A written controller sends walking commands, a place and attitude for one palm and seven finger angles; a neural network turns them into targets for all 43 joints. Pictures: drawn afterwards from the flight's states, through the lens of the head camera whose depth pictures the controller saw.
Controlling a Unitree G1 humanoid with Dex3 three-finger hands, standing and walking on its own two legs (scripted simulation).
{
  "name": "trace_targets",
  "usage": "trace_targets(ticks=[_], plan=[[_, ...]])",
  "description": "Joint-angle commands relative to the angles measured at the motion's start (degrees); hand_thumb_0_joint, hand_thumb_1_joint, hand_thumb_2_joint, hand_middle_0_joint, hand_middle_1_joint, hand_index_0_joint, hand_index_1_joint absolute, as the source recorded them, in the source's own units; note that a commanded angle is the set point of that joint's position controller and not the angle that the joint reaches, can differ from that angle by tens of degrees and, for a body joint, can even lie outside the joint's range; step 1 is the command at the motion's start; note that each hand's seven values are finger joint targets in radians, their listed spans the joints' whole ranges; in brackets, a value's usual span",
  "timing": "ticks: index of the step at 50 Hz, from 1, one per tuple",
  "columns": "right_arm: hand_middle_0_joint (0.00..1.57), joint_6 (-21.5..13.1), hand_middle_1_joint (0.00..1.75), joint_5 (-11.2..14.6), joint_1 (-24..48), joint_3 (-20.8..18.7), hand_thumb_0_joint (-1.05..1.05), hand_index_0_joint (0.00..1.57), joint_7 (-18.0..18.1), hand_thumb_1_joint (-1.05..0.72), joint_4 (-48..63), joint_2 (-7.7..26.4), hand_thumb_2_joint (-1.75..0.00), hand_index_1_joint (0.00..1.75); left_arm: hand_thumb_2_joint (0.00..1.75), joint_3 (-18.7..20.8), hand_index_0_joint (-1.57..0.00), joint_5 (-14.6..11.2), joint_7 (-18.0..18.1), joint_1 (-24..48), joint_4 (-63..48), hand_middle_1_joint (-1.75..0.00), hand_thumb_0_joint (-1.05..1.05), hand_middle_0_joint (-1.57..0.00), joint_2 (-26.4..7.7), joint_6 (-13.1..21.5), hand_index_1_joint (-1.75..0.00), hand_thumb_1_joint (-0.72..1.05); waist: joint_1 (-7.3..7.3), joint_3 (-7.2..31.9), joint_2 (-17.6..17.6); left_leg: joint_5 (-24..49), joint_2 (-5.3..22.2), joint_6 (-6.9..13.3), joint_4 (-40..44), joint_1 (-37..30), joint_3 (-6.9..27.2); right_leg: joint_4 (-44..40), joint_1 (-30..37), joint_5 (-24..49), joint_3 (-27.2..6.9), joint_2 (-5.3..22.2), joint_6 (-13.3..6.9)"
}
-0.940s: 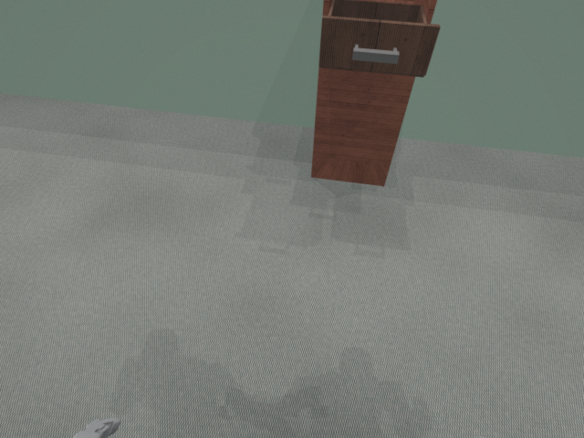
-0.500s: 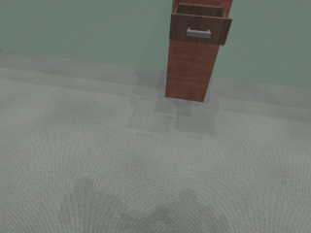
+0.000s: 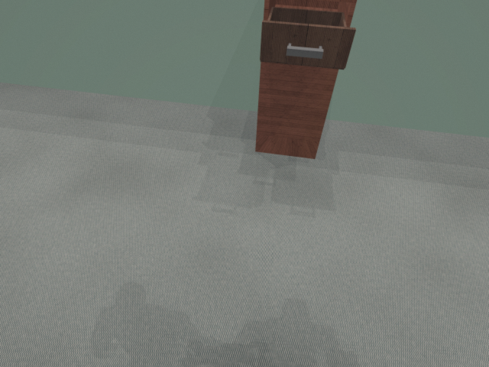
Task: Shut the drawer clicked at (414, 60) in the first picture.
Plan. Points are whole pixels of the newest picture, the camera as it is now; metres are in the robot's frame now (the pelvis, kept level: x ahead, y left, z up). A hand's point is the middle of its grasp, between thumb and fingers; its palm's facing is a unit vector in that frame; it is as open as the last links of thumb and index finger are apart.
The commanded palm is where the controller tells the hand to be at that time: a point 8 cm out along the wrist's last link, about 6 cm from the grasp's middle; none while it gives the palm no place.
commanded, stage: look at it before walking up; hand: left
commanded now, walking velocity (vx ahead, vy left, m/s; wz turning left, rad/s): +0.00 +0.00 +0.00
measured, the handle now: (304, 49) +1.14 -0.15 +0.02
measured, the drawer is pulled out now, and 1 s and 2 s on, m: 0.29 0.29 0.29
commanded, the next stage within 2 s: walk to a spot facing it in 0.60 s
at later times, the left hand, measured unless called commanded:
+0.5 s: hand out of the picture +0.07 +0.25 -0.16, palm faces -0.03 -0.94 -0.33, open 7.4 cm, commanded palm none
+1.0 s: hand out of the picture +0.06 +0.20 -0.18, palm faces -0.12 -0.96 -0.24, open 7.4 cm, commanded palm none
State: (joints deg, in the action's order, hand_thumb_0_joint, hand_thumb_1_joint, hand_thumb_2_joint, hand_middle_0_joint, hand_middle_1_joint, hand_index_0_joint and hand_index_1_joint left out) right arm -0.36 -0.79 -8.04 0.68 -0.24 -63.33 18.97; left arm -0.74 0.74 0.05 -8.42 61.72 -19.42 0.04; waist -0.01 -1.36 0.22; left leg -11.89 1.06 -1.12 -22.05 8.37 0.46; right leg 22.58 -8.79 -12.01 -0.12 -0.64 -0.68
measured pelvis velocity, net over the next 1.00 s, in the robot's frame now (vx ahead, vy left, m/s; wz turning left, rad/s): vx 0.04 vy -0.01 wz -0.14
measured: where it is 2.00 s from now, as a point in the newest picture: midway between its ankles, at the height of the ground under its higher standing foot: (277, 332)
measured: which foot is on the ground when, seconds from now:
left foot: down 0.00-1.00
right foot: down 0.00-1.00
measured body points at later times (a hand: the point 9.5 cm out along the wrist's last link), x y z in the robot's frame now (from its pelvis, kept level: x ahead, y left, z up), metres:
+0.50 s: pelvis +0.00 +0.00 +0.00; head +0.01 +0.01 +0.45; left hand +0.07 +0.30 -0.13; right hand +0.08 -0.29 -0.13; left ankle +0.00 +0.13 -0.74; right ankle +0.00 -0.11 -0.74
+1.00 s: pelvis +0.04 -0.01 -0.01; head +0.05 -0.02 +0.44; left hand +0.07 +0.25 -0.16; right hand +0.04 -0.27 -0.16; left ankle +0.00 +0.13 -0.74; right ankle +0.02 -0.10 -0.73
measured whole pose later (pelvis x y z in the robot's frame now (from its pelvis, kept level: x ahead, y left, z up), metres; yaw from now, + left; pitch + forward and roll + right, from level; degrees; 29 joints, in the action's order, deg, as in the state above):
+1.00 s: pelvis +0.04 -0.01 -0.01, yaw -8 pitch +0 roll +1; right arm -1.2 -1.4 -14.6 -0.9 -0.2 -60.3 13.9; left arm 1.3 1.5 -1.9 -18.1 59.8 -14.4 -2.4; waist 1.2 -0.7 0.5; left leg -19.9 3.8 -1.8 -27.6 7.0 -6.9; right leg 42.0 -18.2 -26.5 0.6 -0.6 -0.8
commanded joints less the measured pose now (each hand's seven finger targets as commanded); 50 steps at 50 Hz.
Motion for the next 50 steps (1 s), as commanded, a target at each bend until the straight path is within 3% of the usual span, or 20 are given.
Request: trace_targets(ticks=[1,35,37,38,40,43,44,45,46,48,50], plan=[[0.20,-1.5,0.30,0.2,3.0,-2.6,0.00,0.20,1.0,-0.90,3.3,11.6,-0.90,0.30,0.90,2.7,-0.20,-0.2,0.6,2.2,-3.6,-0.30,0.00,-0.20,-11.7,1.4,-0.30,0.90,0.07,2.2,0.1,4.3,5.4,2.4,3.6,0.3,4.8,-5.2,-0.7,2.2,-7.3,7.5,-1.4],[0.20,-1.7,0.30,0.4,3.4,-2.5,0.00,0.20,1.1,-0.90,3.0,12.0,-0.90,0.30,0.90,2.6,-0.20,-0.1,0.6,1.5,-2.8,-0.30,0.00,-0.20,-11.8,1.5,-0.30,0.90,0.18,3.2,-0.2,8.8,6.0,2.4,4.2,-1.6,5.1,-4.6,0.9,8.7,-6.4,7.6,-1.1],[0.20,-0.9,0.30,-0.1,0.3,-1.3,0.00,0.20,1.0,-0.90,1.8,6.0,-0.90,0.30,0.90,1.5,-0.20,-0.1,0.7,-1.7,-1.6,-0.30,0.00,-0.20,-5.9,0.4,-0.30,0.90,0.12,2.9,0.0,2.2,5.7,1.4,2.8,-1.9,2.9,-4.4,-0.6,1.3,-7.0,6.8,-0.6],[0.20,-0.5,0.30,-0.2,-1.3,-1.3,0.00,0.20,0.9,-0.90,1.8,4.9,-0.90,0.30,0.90,1.5,-0.20,0.0,0.5,-3.2,-1.5,-0.30,0.00,-0.20,-5.1,-0.2,-0.30,0.90,0.22,2.6,0.5,-3.5,5.6,1.4,1.8,-1.7,2.2,-4.2,-2.3,-5.1,-7.8,6.3,-0.8],[0.20,0.0,0.30,-0.5,-2.3,-2.0,0.00,0.20,0.8,-0.90,2.3,5.9,-0.90,0.30,0.90,2.1,-0.20,0.3,-0.2,-3.5,-2.7,-0.30,0.00,-0.20,-5.6,-1.0,-0.30,0.90,0.05,-2.4,-0.1,-15.4,5.7,1.9,2.6,1.6,2.3,-3.9,-7.4,-16.0,-9.3,4.8,-1.5],[0.20,0.0,0.30,-0.6,-4.5,-3.4,0.00,0.20,0.9,-0.90,4.1,8.0,-0.90,0.30,0.90,3.1,-0.20,0.6,-1.0,-4.5,-5.2,-0.30,0.00,-0.20,-5.2,-1.2,-0.30,0.90,-0.44,-6.2,-2.6,-25.1,9.0,4.0,4.5,2.2,5.7,2.1,-14.6,-20.4,-8.2,1.6,-1.9],[0.20,-0.3,0.30,-0.5,-5.7,-3.9,0.00,0.20,1.0,-0.90,4.4,8.9,-0.90,0.30,0.90,3.2,-0.20,0.6,-1.3,-4.8,-6.2,-0.30,0.00,-0.20,-4.1,-1.0,-0.30,0.90,-0.80,-6.5,-5.2,-26.7,11.6,5.6,6.4,0.6,8.5,7.1,-17.5,-18.8,-6.2,-0.1,-1.6],[0.20,-0.8,0.30,-0.4,-6.9,-4.6,0.00,0.20,1.2,-0.90,4.7,9.8,-0.90,0.30,0.90,3.4,-0.20,0.5,-1.5,-4.8,-7.0,-0.30,0.00,-0.20,-2.5,-0.6,-0.30,0.90,-1.20,-6.1,-8.5,-25.8,15.8,7.8,8.9,-1.6,12.4,14.5,-19.8,-14.3,-2.1,-1.7,-1.0],[0.20,-1.3,0.30,-0.3,-8.0,-5.1,0.00,0.20,1.3,-0.90,4.9,10.2,-0.90,0.30,0.90,3.5,-0.20,0.5,-1.8,-3.0,-8.3,-0.30,0.00,-0.20,-1.4,-0.3,-0.30,0.90,-1.93,-5.7,-10.4,-20.3,19.6,10.3,10.5,-4.6,13.8,21.1,-23.2,-14.3,0.7,-0.4,-0.2],[0.20,-2.2,0.30,-0.4,-9.9,-5.4,0.00,0.20,1.3,-0.90,5.0,8.8,-0.90,0.30,0.90,3.9,-0.20,0.5,-2.2,-0.3,-10.4,-0.30,0.00,-0.20,-0.9,0.3,-0.30,0.90,-2.74,-4.4,-9.2,-5.9,21.6,12.0,8.3,-9.2,11.7,23.7,-26.8,-17.3,0.1,2.8,0.2],[0.20,-2.4,0.30,-0.7,-7.4,-5.3,0.00,0.20,1.5,-0.90,5.6,7.5,-0.90,0.30,0.90,4.3,-0.20,0.3,-2.6,-3.4,-9.9,-0.30,0.00,-0.20,1.0,0.7,-0.30,0.90,-0.44,-3.3,-9.1,2.9,20.1,9.6,3.3,-5.4,3.9,18.9,-19.2,-15.7,1.8,4.2,0.0]])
